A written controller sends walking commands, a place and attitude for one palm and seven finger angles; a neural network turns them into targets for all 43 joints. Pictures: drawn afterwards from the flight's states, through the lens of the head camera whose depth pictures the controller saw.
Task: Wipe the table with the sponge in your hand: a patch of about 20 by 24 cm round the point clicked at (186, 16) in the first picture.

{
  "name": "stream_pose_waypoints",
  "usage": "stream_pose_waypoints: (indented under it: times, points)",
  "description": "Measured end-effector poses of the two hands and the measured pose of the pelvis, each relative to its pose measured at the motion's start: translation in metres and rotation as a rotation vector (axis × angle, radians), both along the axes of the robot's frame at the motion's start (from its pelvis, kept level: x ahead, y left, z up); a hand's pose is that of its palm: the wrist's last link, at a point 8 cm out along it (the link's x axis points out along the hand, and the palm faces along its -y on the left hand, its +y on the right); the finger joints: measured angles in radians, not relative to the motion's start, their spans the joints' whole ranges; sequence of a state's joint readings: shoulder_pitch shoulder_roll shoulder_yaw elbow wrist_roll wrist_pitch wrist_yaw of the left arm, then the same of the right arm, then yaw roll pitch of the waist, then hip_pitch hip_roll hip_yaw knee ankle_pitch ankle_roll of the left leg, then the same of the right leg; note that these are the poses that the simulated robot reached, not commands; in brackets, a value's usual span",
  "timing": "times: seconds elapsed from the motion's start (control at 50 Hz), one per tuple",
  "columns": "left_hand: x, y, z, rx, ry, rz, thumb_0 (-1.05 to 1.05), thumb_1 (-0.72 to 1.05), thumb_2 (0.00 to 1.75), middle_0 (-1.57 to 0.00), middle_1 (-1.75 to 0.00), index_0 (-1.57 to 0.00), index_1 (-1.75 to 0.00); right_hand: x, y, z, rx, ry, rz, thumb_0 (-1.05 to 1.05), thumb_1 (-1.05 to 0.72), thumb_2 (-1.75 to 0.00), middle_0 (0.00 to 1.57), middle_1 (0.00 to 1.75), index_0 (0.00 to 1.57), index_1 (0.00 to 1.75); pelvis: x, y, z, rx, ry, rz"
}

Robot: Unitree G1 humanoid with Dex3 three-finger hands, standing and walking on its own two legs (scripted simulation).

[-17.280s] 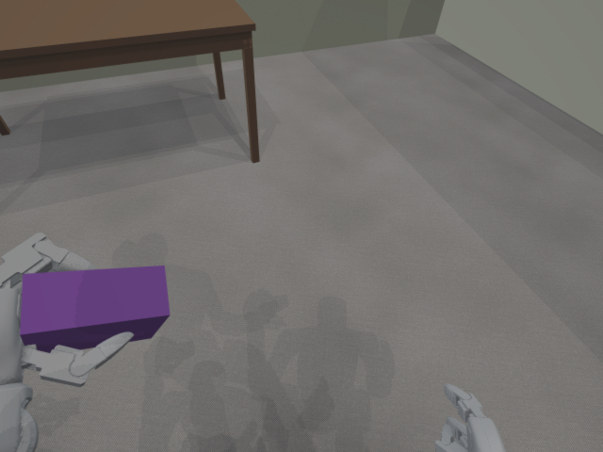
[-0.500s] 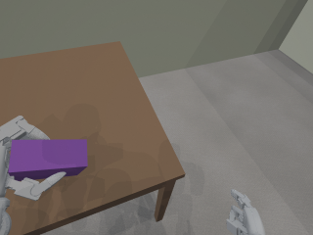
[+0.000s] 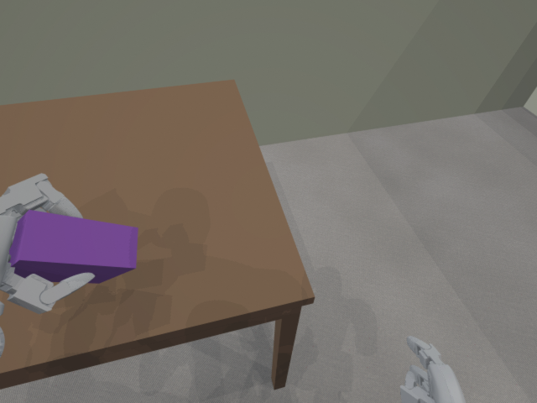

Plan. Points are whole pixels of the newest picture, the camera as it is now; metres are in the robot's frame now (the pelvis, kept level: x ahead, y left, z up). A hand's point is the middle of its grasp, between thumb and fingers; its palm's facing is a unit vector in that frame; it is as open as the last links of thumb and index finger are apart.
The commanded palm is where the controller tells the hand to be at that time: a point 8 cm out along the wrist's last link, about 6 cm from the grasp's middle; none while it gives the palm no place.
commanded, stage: turn the palm down, sponge in hand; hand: left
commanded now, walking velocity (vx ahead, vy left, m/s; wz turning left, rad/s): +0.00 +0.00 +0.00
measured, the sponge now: (86, 254) +0.24 +0.26 +0.14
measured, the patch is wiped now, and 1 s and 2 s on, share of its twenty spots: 0.00 0.00 0.00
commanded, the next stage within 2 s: move the sponge above the wiping area in 1.72 s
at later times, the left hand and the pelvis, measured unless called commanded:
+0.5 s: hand (57, 236) +0.25 +0.31 +0.14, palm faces +0.22 -0.40 -0.89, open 9.4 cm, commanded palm +0.22 +0.30 +0.19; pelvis +0.03 +0.01 +0.00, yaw -2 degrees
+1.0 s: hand (67, 251) +0.25 +0.31 +0.11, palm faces +0.00 -0.26 -0.97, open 9.4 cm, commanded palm +0.22 +0.31 +0.19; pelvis +0.03 +0.03 +0.01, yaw -2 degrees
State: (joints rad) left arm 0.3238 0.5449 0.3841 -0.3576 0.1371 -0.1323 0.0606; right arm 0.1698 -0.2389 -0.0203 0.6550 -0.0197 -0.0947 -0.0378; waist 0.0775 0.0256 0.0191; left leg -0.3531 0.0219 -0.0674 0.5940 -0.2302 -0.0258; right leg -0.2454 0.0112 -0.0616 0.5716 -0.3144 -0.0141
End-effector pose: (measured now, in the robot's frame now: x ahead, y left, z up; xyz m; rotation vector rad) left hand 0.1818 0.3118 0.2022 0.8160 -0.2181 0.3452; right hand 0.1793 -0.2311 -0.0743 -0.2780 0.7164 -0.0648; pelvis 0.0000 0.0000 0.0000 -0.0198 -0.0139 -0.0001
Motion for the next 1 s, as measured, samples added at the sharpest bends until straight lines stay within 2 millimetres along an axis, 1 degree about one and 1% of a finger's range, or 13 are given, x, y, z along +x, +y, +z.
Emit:
stream_pose_waypoints:
  times: [0.1, 0.2, 0.26, 0.32, 0.42, 0.52, 0.62, 0.7, 0.74, 0.8, 0.9, 0.94, 1.0]
  points:
    - [0.014, 0.013, -0.010, -0.003, 0.159, 0.114, 0.00, -0.44, 1.03, -0.80, -1.39, -0.80, -1.39, -0.002, -0.006, -0.008, 0.031, -0.005, -0.036, 0.02, -0.91, -0.90, 0.20, 0.30, 0.20, 0.30, -0.001, -0.003, 0.001, 0.004, -0.008, 0.000]
    - [0.030, -0.013, -0.030, 0.084, 0.355, 0.006, 0.00, -0.43, 1.03, -0.80, -1.39, -0.80, -1.39, -0.001, -0.009, -0.009, 0.048, -0.033, -0.081, 0.02, -0.91, -0.90, 0.20, 0.30, 0.20, 0.30, 0.004, -0.002, 0.001, 0.012, -0.001, -0.025]
    - [0.033, -0.035, -0.023, 0.139, 0.310, -0.106, 0.00, -0.44, 1.03, -0.80, -1.39, -0.80, -1.39, 0.000, -0.009, -0.008, 0.043, -0.029, -0.096, 0.02, -0.91, -0.90, 0.20, 0.30, 0.20, 0.30, 0.009, -0.002, 0.001, 0.015, 0.009, -0.037]
    - [0.035, -0.042, -0.005, 0.191, 0.193, -0.135, 0.00, -0.44, 1.03, -0.80, -1.38, -0.80, -1.39, 0.002, -0.009, -0.008, 0.041, -0.011, -0.100, 0.02, -0.91, -0.90, 0.20, 0.30, 0.20, 0.30, 0.015, -0.002, 0.000, 0.015, 0.021, -0.040]
    - [0.038, -0.016, 0.008, 0.217, 0.155, 0.042, 0.00, -0.44, 1.03, -0.80, -1.38, -0.80, -1.39, 0.007, -0.009, -0.011, 0.051, 0.027, -0.109, 0.02, -0.91, -0.90, 0.20, 0.30, 0.20, 0.30, 0.023, 0.003, 0.000, 0.015, 0.031, -0.042]
    - [0.041, 0.013, -0.021, 0.223, 0.374, 0.202, 0.00, -0.44, 1.03, -0.80, -1.39, -0.80, -1.39, 0.019, -0.005, -0.012, 0.046, 0.038, -0.115, 0.02, -0.91, -0.90, 0.20, 0.30, 0.20, 0.30, 0.028, 0.010, 0.001, 0.016, 0.040, -0.042]
    - [0.045, -0.012, -0.038, 0.271, 0.430, 0.069, 0.00, -0.44, 1.03, -0.80, -1.39, -0.80, -1.39, 0.038, 0.007, -0.004, 0.026, -0.007, -0.101, 0.02, -0.91, -0.90, 0.20, 0.30, 0.20, 0.30, 0.033, 0.018, 0.001, 0.012, 0.053, -0.043]
    - [0.049, -0.033, -0.023, 0.368, 0.310, -0.036, 0.00, -0.44, 1.03, -0.80, -1.39, -0.80, -1.39, 0.051, 0.021, 0.003, 0.036, -0.033, -0.082, 0.02, -0.91, -0.90, 0.20, 0.30, 0.20, 0.30, 0.036, 0.023, 0.001, 0.008, 0.058, -0.046]
    - [0.051, -0.028, -0.012, 0.404, 0.248, -0.001, 0.00, -0.44, 1.03, -0.80, -1.38, -0.80, -1.39, 0.055, 0.028, 0.005, 0.057, -0.033, -0.076, 0.02, -0.91, -0.90, 0.20, 0.30, 0.20, 0.30, 0.037, 0.025, 0.001, 0.006, 0.054, -0.048]
    - [0.055, -0.003, 0.000, 0.399, 0.223, 0.149, 0.00, -0.44, 1.03, -0.80, -1.38, -0.80, -1.38, 0.058, 0.036, 0.004, 0.090, -0.018, -0.067, 0.01, -0.91, -0.90, 0.20, 0.30, 0.20, 0.30, 0.035, 0.027, 0.003, 0.004, 0.044, -0.048]
    - [0.055, 0.031, -0.008, 0.364, 0.389, 0.353, 0.00, -0.44, 1.03, -0.80, -1.39, -0.80, -1.39, 0.061, 0.045, 0.003, 0.116, -0.007, -0.046, 0.01, -0.91, -0.90, 0.20, 0.30, 0.20, 0.30, 0.031, 0.031, 0.006, 0.008, 0.029, -0.043]
    - [0.053, 0.027, -0.021, 0.368, 0.480, 0.334, 0.00, -0.44, 1.03, -0.80, -1.39, -0.80, -1.39, 0.062, 0.048, 0.004, 0.114, -0.015, -0.038, 0.02, -0.91, -0.90, 0.20, 0.30, 0.20, 0.30, 0.029, 0.032, 0.007, 0.010, 0.028, -0.039]
    - [0.051, 0.004, -0.038, 0.392, 0.556, 0.205, 0.00, -0.44, 1.03, -0.80, -1.39, -0.80, -1.39, 0.065, 0.051, 0.006, 0.099, -0.032, -0.019, 0.02, -0.91, -0.90, 0.20, 0.30, 0.20, 0.30, 0.025, 0.034, 0.008, 0.012, 0.029, -0.035]
